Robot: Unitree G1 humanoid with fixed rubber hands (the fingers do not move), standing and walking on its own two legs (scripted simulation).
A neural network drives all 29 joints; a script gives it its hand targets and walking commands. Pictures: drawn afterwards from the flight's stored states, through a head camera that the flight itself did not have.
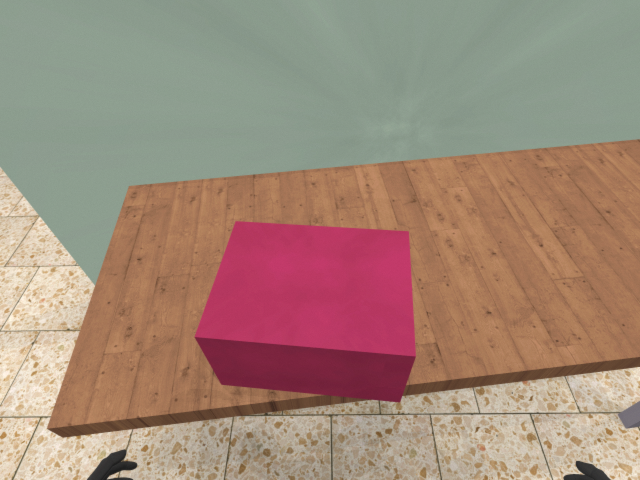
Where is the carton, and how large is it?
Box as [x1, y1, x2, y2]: [195, 221, 415, 401]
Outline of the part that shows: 236,221 195,334 196,340 221,384 399,401 415,357 408,231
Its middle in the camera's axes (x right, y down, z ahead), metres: -0.01 +0.10 +0.61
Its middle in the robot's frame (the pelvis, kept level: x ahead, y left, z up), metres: +0.39 +0.03 -0.05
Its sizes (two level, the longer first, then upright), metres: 0.279 0.209 0.157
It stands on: a table, 0.63 m high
